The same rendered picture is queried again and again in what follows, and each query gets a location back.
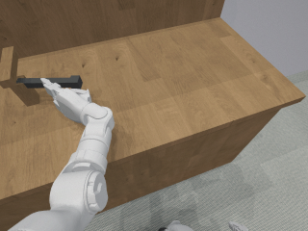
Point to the tap lever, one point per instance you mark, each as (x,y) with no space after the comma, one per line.
(74,82)

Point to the left robot upper arm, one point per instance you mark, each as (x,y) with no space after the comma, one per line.
(75,199)

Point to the left robot hand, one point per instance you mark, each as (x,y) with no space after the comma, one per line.
(69,102)

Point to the right robot hand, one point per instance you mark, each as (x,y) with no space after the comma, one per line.
(234,226)

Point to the counter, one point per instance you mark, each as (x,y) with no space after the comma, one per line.
(187,94)

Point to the left robot forearm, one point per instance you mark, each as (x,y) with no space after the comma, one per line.
(94,145)

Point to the right robot shin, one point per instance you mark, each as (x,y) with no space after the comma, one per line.
(175,222)

